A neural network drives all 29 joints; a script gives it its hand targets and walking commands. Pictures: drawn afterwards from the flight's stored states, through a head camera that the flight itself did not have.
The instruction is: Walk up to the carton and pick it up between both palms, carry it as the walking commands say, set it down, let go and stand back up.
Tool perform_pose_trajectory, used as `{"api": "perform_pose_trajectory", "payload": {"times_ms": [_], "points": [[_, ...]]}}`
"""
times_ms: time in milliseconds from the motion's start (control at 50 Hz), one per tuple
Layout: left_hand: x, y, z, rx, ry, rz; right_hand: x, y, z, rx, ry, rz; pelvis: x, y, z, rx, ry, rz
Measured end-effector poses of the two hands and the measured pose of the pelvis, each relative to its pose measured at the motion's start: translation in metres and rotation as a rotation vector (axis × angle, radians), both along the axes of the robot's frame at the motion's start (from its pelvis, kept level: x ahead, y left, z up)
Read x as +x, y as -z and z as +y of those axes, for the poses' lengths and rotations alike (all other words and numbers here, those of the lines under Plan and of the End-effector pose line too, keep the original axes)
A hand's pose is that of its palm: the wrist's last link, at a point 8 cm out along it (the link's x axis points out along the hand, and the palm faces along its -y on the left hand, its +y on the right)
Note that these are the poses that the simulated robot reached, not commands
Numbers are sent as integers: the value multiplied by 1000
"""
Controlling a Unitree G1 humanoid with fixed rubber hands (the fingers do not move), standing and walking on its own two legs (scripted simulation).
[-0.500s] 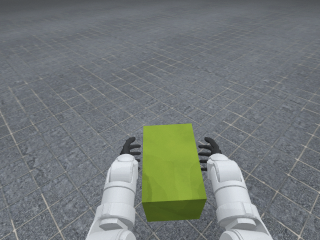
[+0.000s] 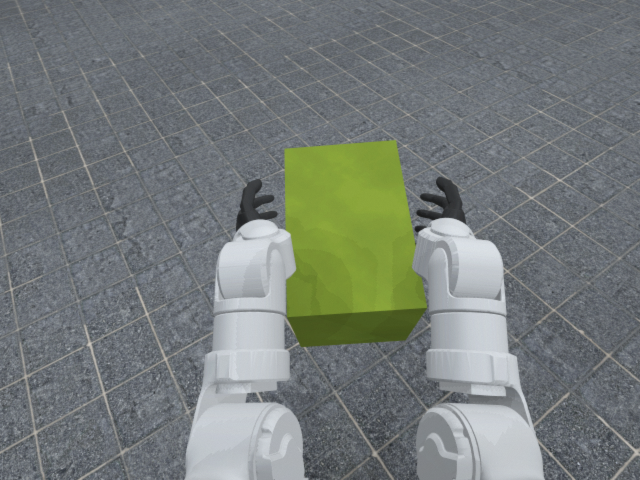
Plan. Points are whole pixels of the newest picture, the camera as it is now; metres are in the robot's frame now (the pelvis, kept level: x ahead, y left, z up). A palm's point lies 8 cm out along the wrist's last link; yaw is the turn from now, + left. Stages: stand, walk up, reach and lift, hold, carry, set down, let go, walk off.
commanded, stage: carry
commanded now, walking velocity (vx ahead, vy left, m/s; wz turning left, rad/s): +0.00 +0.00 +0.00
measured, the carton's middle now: (346, 247) +0.42 -0.01 +0.03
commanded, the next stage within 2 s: none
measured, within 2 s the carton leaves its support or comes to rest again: neither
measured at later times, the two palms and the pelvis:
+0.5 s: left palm (212, 251) +0.34 +0.15 +0.13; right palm (417, 237) +0.36 -0.08 +0.13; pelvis +0.04 +0.01 +0.02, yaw +4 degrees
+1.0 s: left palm (242, 148) +0.55 +0.15 +0.11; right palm (398, 144) +0.55 -0.09 +0.11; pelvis +0.23 +0.02 +0.02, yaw +2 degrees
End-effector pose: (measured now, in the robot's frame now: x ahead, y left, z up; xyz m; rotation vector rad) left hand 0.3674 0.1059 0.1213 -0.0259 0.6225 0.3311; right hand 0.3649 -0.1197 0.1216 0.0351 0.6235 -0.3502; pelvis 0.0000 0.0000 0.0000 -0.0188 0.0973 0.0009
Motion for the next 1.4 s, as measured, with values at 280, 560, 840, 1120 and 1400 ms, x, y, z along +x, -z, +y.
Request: {"api": "perform_pose_trajectory", "payload": {"times_ms": [280, 560, 840, 1120, 1400], "points": [[-38, 10, 43, -32, -95, 19, -10, 7, 41, 13, -168, 27, -2, -12, -4, -4, -54, 3], [-11, -12, 42, 19, 50, 36, 3, -12, 34, -27, -209, 43, 57, -21, 12, 31, -39, -11], [101, 1, 47, -7, 55, 60, 112, -3, 39, -23, -179, 68, 160, -13, 21, 38, -35, 11], [251, 14, 34, 4, 46, 41, 263, 18, 25, 28, -175, 44, 299, -9, 5, -13, -91, -2], [404, -11, 81, -8, 3, 23, 430, -6, 72, 26, -228, 22, 460, -29, 37, 41, -81, 1]]}}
